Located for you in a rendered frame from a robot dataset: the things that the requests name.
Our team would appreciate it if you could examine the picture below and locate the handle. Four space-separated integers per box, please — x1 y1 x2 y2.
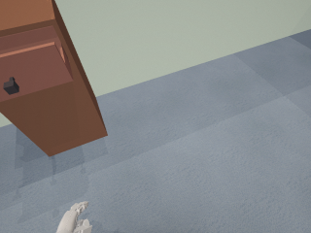
3 77 19 95

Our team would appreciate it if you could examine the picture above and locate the drawer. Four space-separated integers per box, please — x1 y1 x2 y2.
0 25 74 102

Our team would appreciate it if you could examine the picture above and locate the cabinet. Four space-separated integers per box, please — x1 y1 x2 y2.
0 0 108 157

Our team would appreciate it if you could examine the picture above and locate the robot left hand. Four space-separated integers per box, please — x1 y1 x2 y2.
56 201 92 233

